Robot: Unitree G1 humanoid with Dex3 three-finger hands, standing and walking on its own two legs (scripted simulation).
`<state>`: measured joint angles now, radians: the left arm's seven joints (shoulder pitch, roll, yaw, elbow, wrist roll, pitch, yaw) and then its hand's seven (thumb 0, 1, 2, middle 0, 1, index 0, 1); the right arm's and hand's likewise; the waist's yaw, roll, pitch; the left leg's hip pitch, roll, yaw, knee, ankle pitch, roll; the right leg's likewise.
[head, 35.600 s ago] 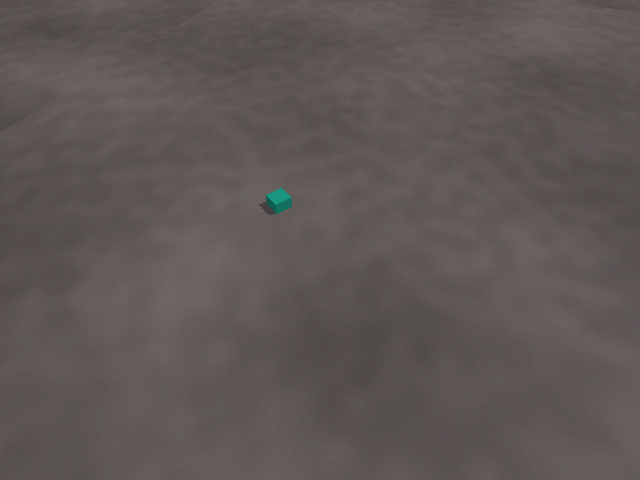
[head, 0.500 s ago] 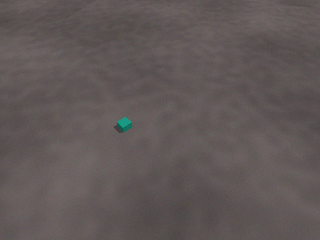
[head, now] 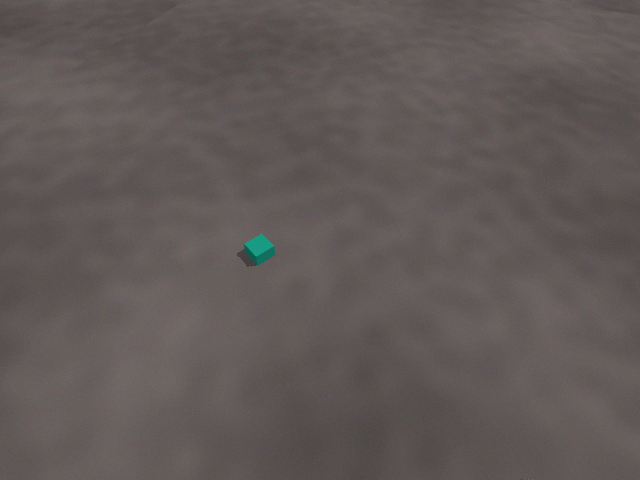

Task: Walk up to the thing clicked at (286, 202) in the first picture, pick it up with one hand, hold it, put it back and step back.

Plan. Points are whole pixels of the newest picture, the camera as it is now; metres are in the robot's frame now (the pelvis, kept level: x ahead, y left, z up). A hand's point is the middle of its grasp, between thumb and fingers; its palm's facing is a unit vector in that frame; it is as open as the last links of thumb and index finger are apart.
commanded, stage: step back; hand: left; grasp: from above
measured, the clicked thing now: (259, 249) +1.06 +0.25 -0.74
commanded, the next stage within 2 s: stand in 0.08 s
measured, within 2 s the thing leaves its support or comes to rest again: neither
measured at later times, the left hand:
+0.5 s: hand out of the picture +0.08 +0.25 -0.14, palm faces -0.02 -0.94 -0.34, open 7.4 cm
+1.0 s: hand out of the picture +0.06 +0.24 -0.14, palm faces -0.02 -0.94 -0.34, open 7.4 cm
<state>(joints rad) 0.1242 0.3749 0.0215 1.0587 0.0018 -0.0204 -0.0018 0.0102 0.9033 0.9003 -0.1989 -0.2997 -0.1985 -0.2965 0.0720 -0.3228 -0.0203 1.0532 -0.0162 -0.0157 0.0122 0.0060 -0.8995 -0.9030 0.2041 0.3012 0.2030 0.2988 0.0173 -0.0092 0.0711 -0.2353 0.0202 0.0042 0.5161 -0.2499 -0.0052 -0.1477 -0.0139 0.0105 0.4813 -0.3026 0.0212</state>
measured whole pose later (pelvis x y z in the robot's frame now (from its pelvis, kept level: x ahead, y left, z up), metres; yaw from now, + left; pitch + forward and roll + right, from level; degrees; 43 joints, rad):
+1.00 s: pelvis -0.01 -0.01 +0.01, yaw +0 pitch -2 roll +0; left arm 0.12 0.35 0.00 1.15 0.00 -0.01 -0.01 0.01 0.90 0.90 -0.20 -0.30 -0.20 -0.30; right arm 0.11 -0.35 0.00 1.16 -0.01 -0.01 0.02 0.01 -0.90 -0.90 0.20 0.30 0.20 0.30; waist -0.01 0.01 0.05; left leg -0.15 0.03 0.00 0.32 -0.13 -0.02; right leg -0.08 -0.01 0.01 0.31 -0.20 0.01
